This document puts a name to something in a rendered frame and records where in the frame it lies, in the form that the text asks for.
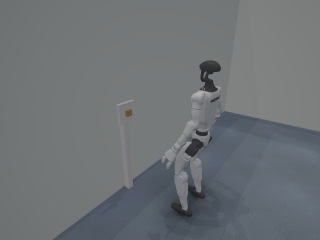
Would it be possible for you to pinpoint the robot left upper arm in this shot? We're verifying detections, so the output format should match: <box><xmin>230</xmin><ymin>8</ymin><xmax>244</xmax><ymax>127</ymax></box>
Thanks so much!
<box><xmin>187</xmin><ymin>91</ymin><xmax>205</xmax><ymax>131</ymax></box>

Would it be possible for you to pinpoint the right robot forearm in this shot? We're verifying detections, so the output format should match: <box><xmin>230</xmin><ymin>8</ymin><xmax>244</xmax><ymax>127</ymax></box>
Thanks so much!
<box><xmin>210</xmin><ymin>113</ymin><xmax>221</xmax><ymax>128</ymax></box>

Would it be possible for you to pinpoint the button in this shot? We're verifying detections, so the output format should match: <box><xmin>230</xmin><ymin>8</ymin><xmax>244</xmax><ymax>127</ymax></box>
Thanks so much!
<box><xmin>125</xmin><ymin>109</ymin><xmax>132</xmax><ymax>117</ymax></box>

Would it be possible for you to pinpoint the robot right upper arm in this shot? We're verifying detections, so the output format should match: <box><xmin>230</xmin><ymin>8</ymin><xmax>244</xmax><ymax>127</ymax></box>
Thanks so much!
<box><xmin>216</xmin><ymin>86</ymin><xmax>223</xmax><ymax>115</ymax></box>

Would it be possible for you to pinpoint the robot right shin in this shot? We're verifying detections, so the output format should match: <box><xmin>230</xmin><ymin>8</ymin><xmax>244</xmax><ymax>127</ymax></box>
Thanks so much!
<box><xmin>190</xmin><ymin>158</ymin><xmax>202</xmax><ymax>192</ymax></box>

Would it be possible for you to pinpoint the robot left hand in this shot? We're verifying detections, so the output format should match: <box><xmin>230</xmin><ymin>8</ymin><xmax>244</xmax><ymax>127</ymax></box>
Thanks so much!
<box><xmin>161</xmin><ymin>149</ymin><xmax>178</xmax><ymax>170</ymax></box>

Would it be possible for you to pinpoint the robot left shin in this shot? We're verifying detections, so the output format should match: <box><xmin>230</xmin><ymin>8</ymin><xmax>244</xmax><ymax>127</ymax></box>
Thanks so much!
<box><xmin>174</xmin><ymin>174</ymin><xmax>188</xmax><ymax>210</ymax></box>

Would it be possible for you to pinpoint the robot shin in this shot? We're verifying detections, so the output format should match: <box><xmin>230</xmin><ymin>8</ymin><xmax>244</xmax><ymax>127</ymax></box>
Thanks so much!
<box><xmin>174</xmin><ymin>174</ymin><xmax>188</xmax><ymax>210</ymax></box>
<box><xmin>190</xmin><ymin>158</ymin><xmax>202</xmax><ymax>192</ymax></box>

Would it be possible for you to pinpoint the left robot forearm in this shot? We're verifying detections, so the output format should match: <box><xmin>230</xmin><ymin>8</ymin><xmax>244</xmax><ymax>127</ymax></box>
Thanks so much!
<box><xmin>172</xmin><ymin>121</ymin><xmax>195</xmax><ymax>153</ymax></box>

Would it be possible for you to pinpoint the panel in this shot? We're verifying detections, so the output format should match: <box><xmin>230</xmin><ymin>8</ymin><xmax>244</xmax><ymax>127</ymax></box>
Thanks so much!
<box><xmin>116</xmin><ymin>100</ymin><xmax>136</xmax><ymax>189</ymax></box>

